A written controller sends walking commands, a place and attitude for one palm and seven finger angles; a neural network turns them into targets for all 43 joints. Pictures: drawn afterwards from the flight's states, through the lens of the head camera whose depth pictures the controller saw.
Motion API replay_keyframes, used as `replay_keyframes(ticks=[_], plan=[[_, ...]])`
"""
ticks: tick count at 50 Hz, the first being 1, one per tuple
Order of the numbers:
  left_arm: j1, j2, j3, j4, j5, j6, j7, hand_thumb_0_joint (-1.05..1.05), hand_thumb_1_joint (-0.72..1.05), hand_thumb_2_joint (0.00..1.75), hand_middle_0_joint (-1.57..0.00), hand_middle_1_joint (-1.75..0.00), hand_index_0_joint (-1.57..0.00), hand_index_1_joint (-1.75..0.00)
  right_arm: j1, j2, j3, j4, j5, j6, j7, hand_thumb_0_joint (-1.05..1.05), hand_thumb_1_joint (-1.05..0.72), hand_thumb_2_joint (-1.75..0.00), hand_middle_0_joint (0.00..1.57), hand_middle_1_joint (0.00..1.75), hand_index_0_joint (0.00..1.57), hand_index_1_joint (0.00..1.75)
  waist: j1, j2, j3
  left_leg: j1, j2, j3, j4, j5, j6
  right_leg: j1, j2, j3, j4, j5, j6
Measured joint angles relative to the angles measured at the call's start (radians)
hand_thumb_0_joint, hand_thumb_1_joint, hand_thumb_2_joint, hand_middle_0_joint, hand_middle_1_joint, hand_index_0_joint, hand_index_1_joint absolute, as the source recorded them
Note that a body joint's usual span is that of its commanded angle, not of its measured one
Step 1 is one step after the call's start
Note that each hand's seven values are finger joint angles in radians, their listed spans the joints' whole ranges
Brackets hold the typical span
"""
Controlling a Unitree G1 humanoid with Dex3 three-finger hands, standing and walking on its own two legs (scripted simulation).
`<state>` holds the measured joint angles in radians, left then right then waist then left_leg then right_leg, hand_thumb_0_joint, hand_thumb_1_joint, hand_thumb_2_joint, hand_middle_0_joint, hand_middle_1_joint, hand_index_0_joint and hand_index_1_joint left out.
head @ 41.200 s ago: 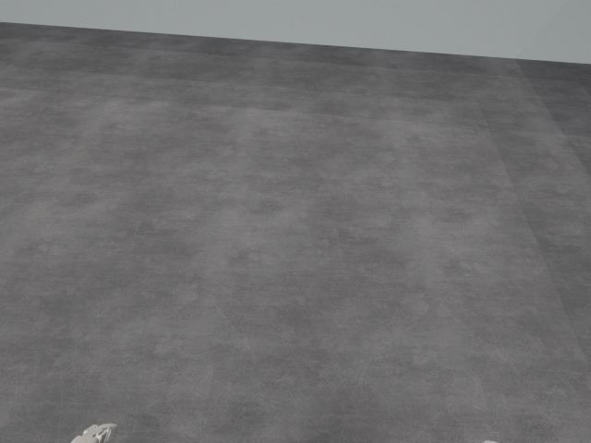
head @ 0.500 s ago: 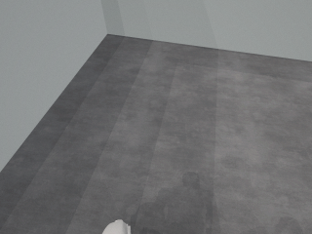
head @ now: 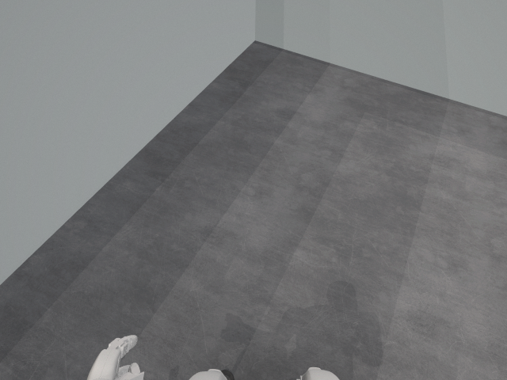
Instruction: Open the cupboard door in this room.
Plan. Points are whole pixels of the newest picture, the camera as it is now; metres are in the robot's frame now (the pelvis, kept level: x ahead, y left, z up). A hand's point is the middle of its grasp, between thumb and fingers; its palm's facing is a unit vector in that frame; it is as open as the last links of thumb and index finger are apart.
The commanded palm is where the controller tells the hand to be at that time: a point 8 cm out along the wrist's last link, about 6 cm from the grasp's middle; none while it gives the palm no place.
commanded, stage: turn to face it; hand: left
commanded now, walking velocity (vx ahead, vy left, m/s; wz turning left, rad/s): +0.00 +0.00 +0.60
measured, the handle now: out of the picture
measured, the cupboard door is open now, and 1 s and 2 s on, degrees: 51 51 51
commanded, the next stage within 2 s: none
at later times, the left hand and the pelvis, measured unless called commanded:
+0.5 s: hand out of the picture +0.00 +0.17 -0.19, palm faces +0.37 -0.89 -0.27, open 7.4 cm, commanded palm none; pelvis +0.05 -0.05 -0.01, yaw +21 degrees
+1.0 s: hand out of the picture +0.02 +0.10 -0.16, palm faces +0.64 -0.73 -0.22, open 7.3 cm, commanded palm none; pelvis +0.09 -0.09 +0.00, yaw +40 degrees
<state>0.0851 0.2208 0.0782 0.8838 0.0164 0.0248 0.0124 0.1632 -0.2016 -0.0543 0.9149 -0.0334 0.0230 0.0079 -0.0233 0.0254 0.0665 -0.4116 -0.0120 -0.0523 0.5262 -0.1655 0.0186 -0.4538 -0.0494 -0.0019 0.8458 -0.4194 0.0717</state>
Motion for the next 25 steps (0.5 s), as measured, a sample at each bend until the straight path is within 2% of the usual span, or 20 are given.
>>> replay_keyframes(ticks=[3, 4, 5, 7, 9, 10, 13, 18, 20, 21, 22, 23, 25], plan=[[0.001, 0.005, -0.006, -0.027, -0.002, -0.011, 0.0, 0.0, 0.91, 0.89, -0.2, -0.3, -0.2, -0.3, 0.015, -0.011, -0.014, -0.007, 0.005, 0.016, 0.002, 0.01, -0.91, -0.9, 0.2, 0.3, 0.21, 0.3, -0.007, 0.011, -0.01, -0.016, -0.012, -0.044, 0.036, -0.021, -0.028, 0.102, 0.022, -0.013, -0.207, 0.065, -0.011], [0.01, 0.008, -0.007, -0.036, 0.002, -0.02, 0.002, 0.0, 0.91, 0.89, -0.2, -0.3, -0.2, -0.3, 0.021, -0.014, -0.019, -0.009, 0.009, 0.022, 0.004, 0.01, -0.91, -0.9, 0.2, 0.3, 0.21, 0.3, -0.002, 0.003, -0.017, -0.033, -0.021, -0.045, 0.075, -0.063, -0.032, 0.125, 0.016, -0.016, -0.264, 0.11, -0.044], [0.014, 0.002, -0.011, -0.037, 0.006, -0.024, 0.005, 0.0, 0.91, 0.89, -0.2, -0.3, -0.2, -0.3, 0.019, -0.024, -0.026, -0.005, 0.011, 0.028, 0.005, 0.01, -0.91, -0.9, 0.2, 0.3, 0.21, 0.3, 0.0, 0.011, -0.012, -0.056, -0.021, -0.043, 0.154, -0.16, -0.037, 0.126, 0.015, -0.029, -0.25, 0.115, -0.064], [0.032, -0.013, -0.021, -0.035, 0.008, -0.025, 0.011, 0.0, 0.91, 0.89, -0.2, -0.3, -0.2, -0.3, 0.015, -0.044, -0.037, 0.001, 0.011, 0.043, 0.006, 0.01, -0.91, -0.9, 0.2, 0.3, 0.21, 0.3, -0.002, 0.016, -0.002, -0.11, -0.025, -0.011, 0.376, -0.277, -0.046, 0.149, -0.003, -0.056, -0.237, 0.087, -0.076], [0.056, -0.024, -0.028, -0.026, 0.006, -0.022, 0.014, 0.0, 0.91, 0.89, -0.2, -0.3, -0.2, -0.3, 0.011, -0.057, -0.041, 0.006, 0.01, 0.052, 0.01, 0.01, -0.91, -0.9, 0.2, 0.3, 0.2, 0.3, -0.006, 0.01, 0.006, -0.142, -0.009, 0.03, 0.543, -0.28, -0.061, 0.186, -0.02, -0.082, -0.263, 0.077, -0.077], [0.068, -0.027, -0.03, -0.021, 0.006, -0.021, 0.015, 0.0, 0.91, 0.89, -0.2, -0.3, -0.2, -0.3, 0.009, -0.06, -0.041, 0.007, 0.011, 0.054, 0.012, 0.01, -0.91, -0.9, 0.2, 0.3, 0.2, 0.3, -0.009, 0.002, 0.009, -0.145, 0.001, 0.049, 0.577, -0.274, -0.068, 0.202, -0.03, -0.095, -0.279, 0.078, -0.078], [0.097, -0.032, -0.035, -0.004, 0.007, -0.021, 0.012, 0.0, 0.91, 0.89, -0.2, -0.3, -0.2, -0.3, 0.001, -0.06, -0.036, 0.005, 0.015, 0.057, 0.018, 0.01, -0.91, -0.9, 0.2, 0.3, 0.2, 0.3, -0.01, -0.028, 0.022, -0.108, 0.027, 0.093, 0.519, -0.267, -0.08, 0.241, -0.059, -0.136, -0.312, 0.079, -0.079], [0.141, -0.026, -0.036, 0.017, 0.009, -0.026, 0.006, 0.0, 0.91, 0.89, -0.2, -0.3, -0.2, -0.3, -0.035, -0.053, -0.018, 0.002, 0.019, 0.052, 0.023, 0.01, -0.91, -0.9, 0.2, 0.3, 0.2, 0.3, 0.017, -0.062, 0.05, -0.002, 0.034, 0.136, 0.27, -0.264, -0.07, 0.263, -0.091, -0.207, -0.289, 0.042, -0.074], [0.161, -0.015, -0.031, 0.028, 0.005, -0.025, 0.003, 0.0, 0.9, 0.89, -0.2, -0.3, -0.2, -0.3, -0.05, -0.051, -0.011, -0.008, 0.019, 0.044, 0.023, 0.01, -0.91, -0.9, 0.2, 0.3, 0.2, 0.3, 0.025, -0.074, 0.055, 0.052, 0.023, 0.156, 0.15, -0.208, -0.057, 0.255, -0.107, -0.233, -0.242, 0.008, -0.066], [0.175, -0.009, -0.028, 0.032, 0.002, -0.022, 0.002, 0.0, 0.9, 0.89, -0.2, -0.3, -0.2, -0.3, -0.055, -0.053, -0.007, -0.017, 0.017, 0.036, 0.025, 0.01, -0.91, -0.9, 0.2, 0.3, 0.2, 0.3, 0.027, -0.074, 0.051, 0.087, 0.021, 0.166, 0.078, -0.126, -0.045, 0.239, -0.114, -0.243, -0.193, -0.014, -0.06], [0.185, -0.004, -0.025, 0.036, -0.002, -0.016, 0.0, 0.0, 0.9, 0.89, -0.2, -0.3, -0.2, -0.3, -0.057, -0.057, -0.008, -0.027, 0.013, 0.025, 0.025, 0.01, -0.91, -0.9, 0.2, 0.3, 0.2, 0.3, 0.025, -0.065, 0.043, 0.096, 0.027, 0.156, 0.052, -0.067, -0.016, 0.2, -0.115, -0.24, -0.108, -0.03, -0.045], [0.18, 0.01, -0.021, 0.043, -0.004, -0.002, 0.0, 0.0, 0.9, 0.89, -0.2, -0.3, -0.2, -0.3, -0.064, -0.052, -0.008, -0.032, 0.013, 0.016, 0.022, 0.01, -0.91, -0.9, 0.2, 0.3, 0.2, 0.3, 0.025, -0.076, 0.048, 0.08, 0.02, 0.147, 0.085, -0.089, -0.004, 0.154, -0.115, -0.198, -0.001, -0.08, -0.031], [0.16, 0.029, -0.012, 0.055, -0.003, 0.027, 0.007, 0.0, 0.91, 0.89, -0.2, -0.3, -0.2, -0.3, -0.066, -0.041, -0.002, -0.037, 0.012, 0.006, 0.014, 0.01, -0.91, -0.9, 0.2, 0.3, 0.2, 0.3, 0.032, -0.083, 0.051, 0.067, 0.016, 0.125, 0.118, -0.142, -0.006, 0.068, -0.088, -0.114, 0.172, -0.142, -0.012]])
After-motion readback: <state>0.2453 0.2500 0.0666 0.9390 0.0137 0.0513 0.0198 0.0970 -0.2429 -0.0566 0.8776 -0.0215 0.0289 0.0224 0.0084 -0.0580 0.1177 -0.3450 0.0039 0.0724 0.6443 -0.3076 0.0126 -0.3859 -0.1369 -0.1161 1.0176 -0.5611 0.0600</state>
